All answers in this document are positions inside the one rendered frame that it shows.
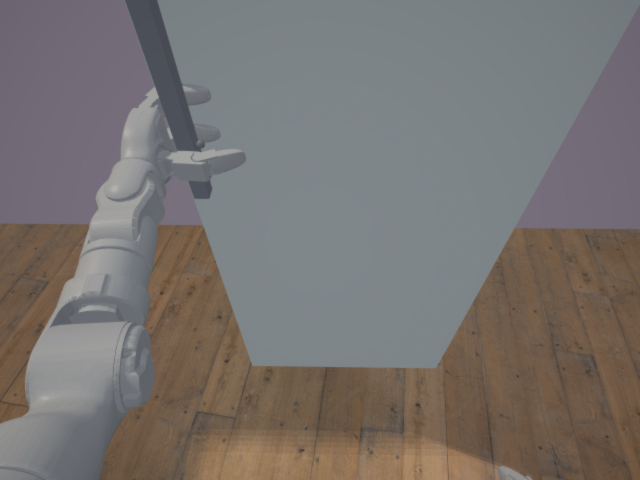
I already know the fridge door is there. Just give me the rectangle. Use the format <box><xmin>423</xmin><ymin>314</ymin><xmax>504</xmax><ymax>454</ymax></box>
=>
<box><xmin>124</xmin><ymin>0</ymin><xmax>640</xmax><ymax>368</ymax></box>

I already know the handle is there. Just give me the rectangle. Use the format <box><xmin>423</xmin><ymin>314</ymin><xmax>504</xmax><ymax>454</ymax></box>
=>
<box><xmin>125</xmin><ymin>0</ymin><xmax>212</xmax><ymax>199</ymax></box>

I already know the left robot forearm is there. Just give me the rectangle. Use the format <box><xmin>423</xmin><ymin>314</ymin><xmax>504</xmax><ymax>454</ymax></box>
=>
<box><xmin>25</xmin><ymin>159</ymin><xmax>166</xmax><ymax>408</ymax></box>

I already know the robot left hand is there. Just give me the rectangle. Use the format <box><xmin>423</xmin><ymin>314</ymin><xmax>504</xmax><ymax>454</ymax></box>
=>
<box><xmin>121</xmin><ymin>83</ymin><xmax>246</xmax><ymax>184</ymax></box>

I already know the left robot upper arm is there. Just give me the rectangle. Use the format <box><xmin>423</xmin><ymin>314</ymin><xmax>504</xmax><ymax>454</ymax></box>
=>
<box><xmin>0</xmin><ymin>321</ymin><xmax>155</xmax><ymax>480</ymax></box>

